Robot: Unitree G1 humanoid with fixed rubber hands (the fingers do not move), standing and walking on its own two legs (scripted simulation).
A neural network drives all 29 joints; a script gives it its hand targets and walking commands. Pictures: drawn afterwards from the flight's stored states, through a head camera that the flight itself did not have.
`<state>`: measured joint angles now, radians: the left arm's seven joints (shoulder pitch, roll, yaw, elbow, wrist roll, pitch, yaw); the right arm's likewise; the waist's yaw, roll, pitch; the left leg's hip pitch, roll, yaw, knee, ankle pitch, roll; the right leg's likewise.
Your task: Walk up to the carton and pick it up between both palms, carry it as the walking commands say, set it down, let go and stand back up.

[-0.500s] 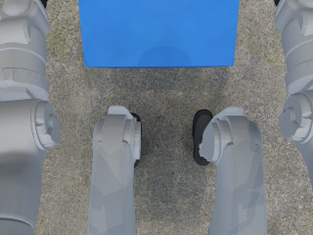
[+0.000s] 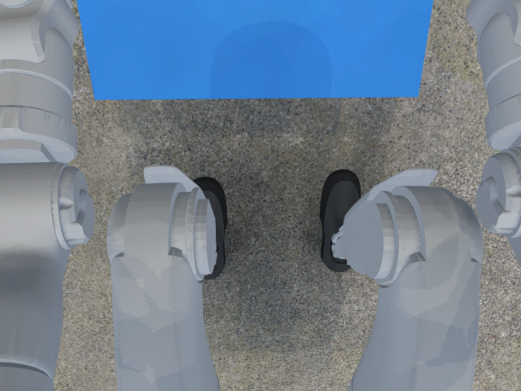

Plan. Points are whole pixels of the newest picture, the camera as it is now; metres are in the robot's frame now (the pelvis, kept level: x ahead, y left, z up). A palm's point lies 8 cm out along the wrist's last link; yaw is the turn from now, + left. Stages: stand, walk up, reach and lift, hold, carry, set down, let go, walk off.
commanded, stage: reach and lift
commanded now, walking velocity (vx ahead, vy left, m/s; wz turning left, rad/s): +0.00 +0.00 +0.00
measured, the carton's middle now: out of the picture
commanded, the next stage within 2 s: none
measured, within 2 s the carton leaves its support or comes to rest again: leaves its support in 1.20 s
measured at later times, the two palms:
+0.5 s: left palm out of the picture +0.53 +0.23 -0.17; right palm out of the picture +0.55 -0.17 -0.18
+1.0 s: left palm out of the picture +0.52 +0.23 -0.17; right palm out of the picture +0.55 -0.17 -0.17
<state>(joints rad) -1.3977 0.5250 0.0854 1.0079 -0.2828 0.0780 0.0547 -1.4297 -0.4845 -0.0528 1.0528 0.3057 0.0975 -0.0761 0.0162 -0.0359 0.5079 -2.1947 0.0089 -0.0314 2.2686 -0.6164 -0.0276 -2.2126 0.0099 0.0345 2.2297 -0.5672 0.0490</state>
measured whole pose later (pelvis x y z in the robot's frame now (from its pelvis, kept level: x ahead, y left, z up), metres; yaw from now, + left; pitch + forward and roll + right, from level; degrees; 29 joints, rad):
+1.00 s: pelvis -0.02 +0.00 +0.01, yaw +1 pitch +32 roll -1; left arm -1.52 0.49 -0.06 1.14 -0.36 0.06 0.05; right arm -1.54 -0.45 0.03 1.18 0.37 0.05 -0.10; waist 0.02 -0.02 0.52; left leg -2.21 -0.01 -0.03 2.20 -0.55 -0.02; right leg -2.22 0.01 0.04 2.18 -0.52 0.05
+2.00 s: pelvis -0.02 -0.01 +0.04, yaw +2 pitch +29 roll -1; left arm -1.48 0.45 0.22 0.85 -0.13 0.31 -0.02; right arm -1.49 -0.37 -0.23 0.87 0.15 0.30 -0.09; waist 0.03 -0.02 0.52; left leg -2.08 -0.04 -0.04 2.12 -0.56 -0.03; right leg -2.08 0.05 0.05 2.10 -0.54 0.06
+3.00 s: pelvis -0.04 -0.01 +0.14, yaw +3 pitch +27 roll -1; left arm -1.39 0.36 0.37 0.61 0.00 0.45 -0.10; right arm -1.36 -0.28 -0.40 0.59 0.02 0.45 -0.01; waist 0.01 -0.02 0.52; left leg -1.77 -0.07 -0.07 1.75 -0.44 -0.05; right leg -1.77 0.08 0.06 1.73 -0.43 0.06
